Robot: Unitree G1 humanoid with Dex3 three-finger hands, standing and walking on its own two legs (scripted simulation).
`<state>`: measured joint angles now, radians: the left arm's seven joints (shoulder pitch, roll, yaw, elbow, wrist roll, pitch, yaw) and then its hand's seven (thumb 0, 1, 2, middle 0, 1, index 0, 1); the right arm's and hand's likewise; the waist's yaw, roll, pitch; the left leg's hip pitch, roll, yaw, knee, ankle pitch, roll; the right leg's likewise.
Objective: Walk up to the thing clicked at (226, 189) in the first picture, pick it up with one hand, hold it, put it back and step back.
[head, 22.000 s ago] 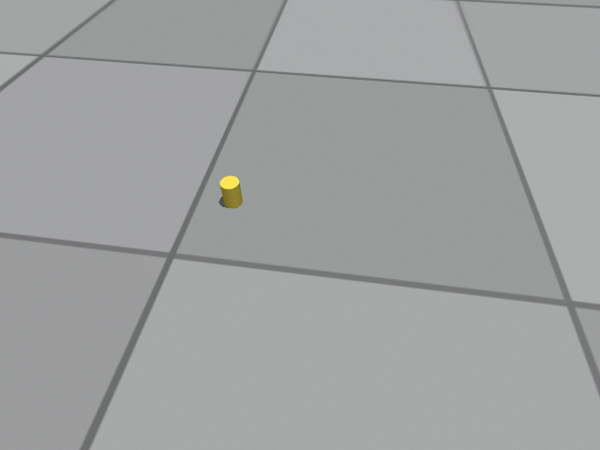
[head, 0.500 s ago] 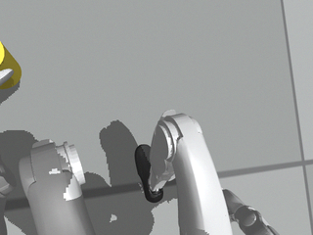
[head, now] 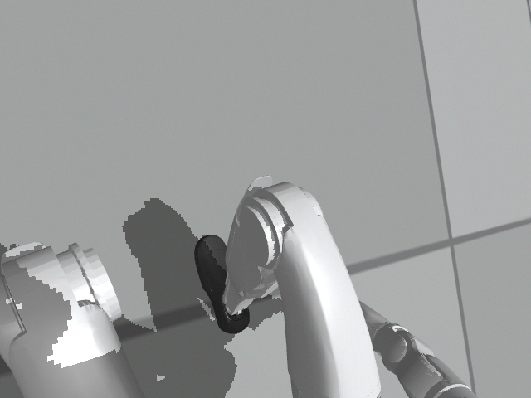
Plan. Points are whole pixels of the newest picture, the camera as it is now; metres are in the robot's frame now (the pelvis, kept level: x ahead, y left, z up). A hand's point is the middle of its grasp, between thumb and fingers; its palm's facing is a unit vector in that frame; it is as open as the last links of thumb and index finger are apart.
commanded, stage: lower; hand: left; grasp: from the side
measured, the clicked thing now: out of the picture +0.50 +0.28 -0.21
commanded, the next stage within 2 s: loosen in 0.46 s
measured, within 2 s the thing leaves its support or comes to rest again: rests again in 0.80 s
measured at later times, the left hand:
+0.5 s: hand out of the picture +0.50 +0.29 -0.19, palm faces +0.39 -0.92 -0.04, open 11.7 cm
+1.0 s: hand out of the picture +0.50 +0.29 -0.18, palm faces +0.40 -0.91 -0.01, open 14.3 cm
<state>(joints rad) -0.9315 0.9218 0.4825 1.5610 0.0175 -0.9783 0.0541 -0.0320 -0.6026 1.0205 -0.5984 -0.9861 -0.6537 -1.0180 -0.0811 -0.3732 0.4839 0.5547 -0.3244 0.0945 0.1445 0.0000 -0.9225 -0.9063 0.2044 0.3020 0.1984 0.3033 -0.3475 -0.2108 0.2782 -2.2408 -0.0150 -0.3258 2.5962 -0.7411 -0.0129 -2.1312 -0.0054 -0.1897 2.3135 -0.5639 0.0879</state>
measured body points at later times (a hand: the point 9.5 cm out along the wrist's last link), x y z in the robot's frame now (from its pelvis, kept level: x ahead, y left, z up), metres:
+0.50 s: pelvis +0.00 +0.01 +0.00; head +0.27 +0.18 +0.31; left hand +0.47 +0.33 -0.18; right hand +0.12 -0.25 -0.04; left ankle +0.07 +0.12 -0.27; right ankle +0.15 -0.13 -0.27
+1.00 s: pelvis +0.00 +0.01 +0.01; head +0.27 +0.19 +0.31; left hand +0.47 +0.33 -0.18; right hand +0.12 -0.25 -0.03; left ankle +0.07 +0.12 -0.27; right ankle +0.15 -0.13 -0.27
